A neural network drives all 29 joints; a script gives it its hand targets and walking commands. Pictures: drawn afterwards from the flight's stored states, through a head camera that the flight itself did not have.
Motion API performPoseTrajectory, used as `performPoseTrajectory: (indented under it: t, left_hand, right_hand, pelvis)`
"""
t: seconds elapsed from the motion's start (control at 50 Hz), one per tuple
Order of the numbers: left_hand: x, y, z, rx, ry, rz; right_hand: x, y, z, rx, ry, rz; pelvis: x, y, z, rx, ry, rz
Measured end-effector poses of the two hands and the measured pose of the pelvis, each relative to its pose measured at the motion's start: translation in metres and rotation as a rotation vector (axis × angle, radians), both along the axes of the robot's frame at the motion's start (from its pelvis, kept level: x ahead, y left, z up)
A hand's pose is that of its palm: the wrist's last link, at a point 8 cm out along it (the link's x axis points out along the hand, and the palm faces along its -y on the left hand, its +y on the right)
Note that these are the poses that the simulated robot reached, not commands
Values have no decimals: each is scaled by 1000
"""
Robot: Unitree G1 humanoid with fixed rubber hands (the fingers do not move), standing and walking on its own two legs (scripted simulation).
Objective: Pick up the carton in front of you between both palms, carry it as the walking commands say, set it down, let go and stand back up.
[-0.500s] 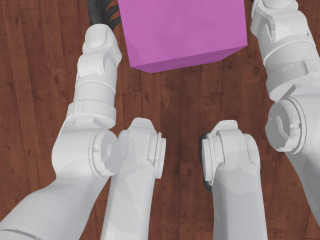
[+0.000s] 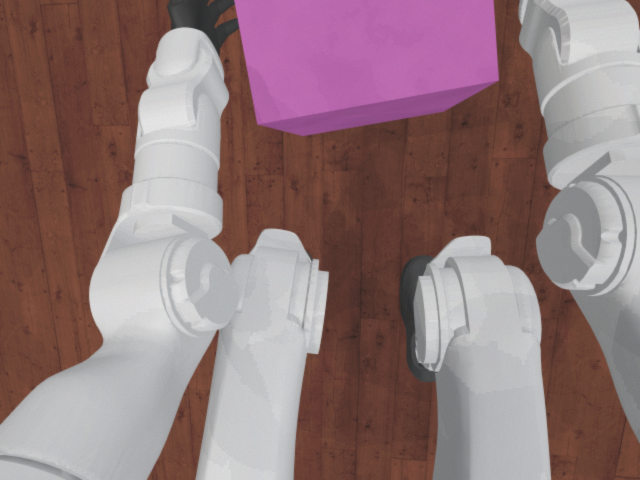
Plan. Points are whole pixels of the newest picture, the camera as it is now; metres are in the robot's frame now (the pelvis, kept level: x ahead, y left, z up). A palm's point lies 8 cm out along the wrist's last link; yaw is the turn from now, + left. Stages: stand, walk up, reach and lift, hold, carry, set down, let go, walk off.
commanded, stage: set down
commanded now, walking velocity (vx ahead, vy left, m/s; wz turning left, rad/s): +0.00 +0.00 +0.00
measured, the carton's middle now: (360, 25) +0.55 +0.00 -0.25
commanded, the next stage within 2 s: let go in 1.46 s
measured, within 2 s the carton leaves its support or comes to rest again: neither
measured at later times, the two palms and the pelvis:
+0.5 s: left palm (166, 34) +0.53 +0.19 -0.17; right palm out of the picture +0.57 -0.19 -0.17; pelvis +0.00 +0.01 -0.01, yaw +1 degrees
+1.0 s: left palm out of the picture +0.53 +0.19 +0.00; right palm out of the picture +0.58 -0.20 +0.00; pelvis +0.01 +0.01 +0.11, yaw +0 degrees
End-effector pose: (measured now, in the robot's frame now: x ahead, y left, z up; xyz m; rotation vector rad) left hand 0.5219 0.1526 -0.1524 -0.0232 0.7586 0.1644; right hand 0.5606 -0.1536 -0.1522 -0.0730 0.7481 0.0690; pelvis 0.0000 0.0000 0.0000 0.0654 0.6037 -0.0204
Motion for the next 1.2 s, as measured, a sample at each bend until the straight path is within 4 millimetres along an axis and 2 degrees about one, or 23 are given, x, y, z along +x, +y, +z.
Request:
performPoseTrajectory:
  t: [0.14, 0.2, 0.32, 0.42, 0.5, 0.58, 0.66, 0.8, 1.06, 1.2]
  left_hand:
    - [2, 2, -2, 4, -6, -10]
    - [1, 4, -10, 17, 3, -22]
    - [-9, 27, -32, 64, 42, 28]
    - [-1, 40, -31, 70, -1, 47]
    - [6, 40, -16, 62, -47, 58]
    - [7, 36, 13, 53, -94, 67]
    - [5, 33, 49, 52, -112, 73]
    - [3, 33, 103, 54, -97, 83]
    - [7, 36, 173, 69, -117, 81]
    - [5, 40, 219, 69, -119, 78]
  right_hand:
    - [2, -2, -3, -2, -15, 5]
    - [-1, -4, -12, -19, -5, 7]
    - [-14, -33, -43, -74, 28, -80]
    - [-2, -45, -37, -81, -31, -99]
    - [12, -39, -16, -66, -83, -88]
    - [18, -31, 15, -58, -117, -76]
    - [17, -27, 51, -62, -117, -77]
    - [12, -34, 105, -67, -85, -86]
    - [17, -44, 172, -67, -108, -72]
    - [17, -48, 218, -66, -105, -65]
  pelvis:
    - [-1, 0, -1, 2, -14, -2]
    - [-1, 0, -1, 2, -21, -3]
    - [1, 2, -1, -3, -16, 0]
    - [3, 4, -7, -5, -10, 12]
    - [3, 5, -9, -6, -3, 17]
    - [2, 6, 0, -10, 8, 24]
    - [2, 6, 22, -16, 38, 28]
    - [2, 6, 67, -20, 122, 23]
    - [9, 4, 129, -12, 204, 13]
    - [18, 1, 168, -10, 219, 10]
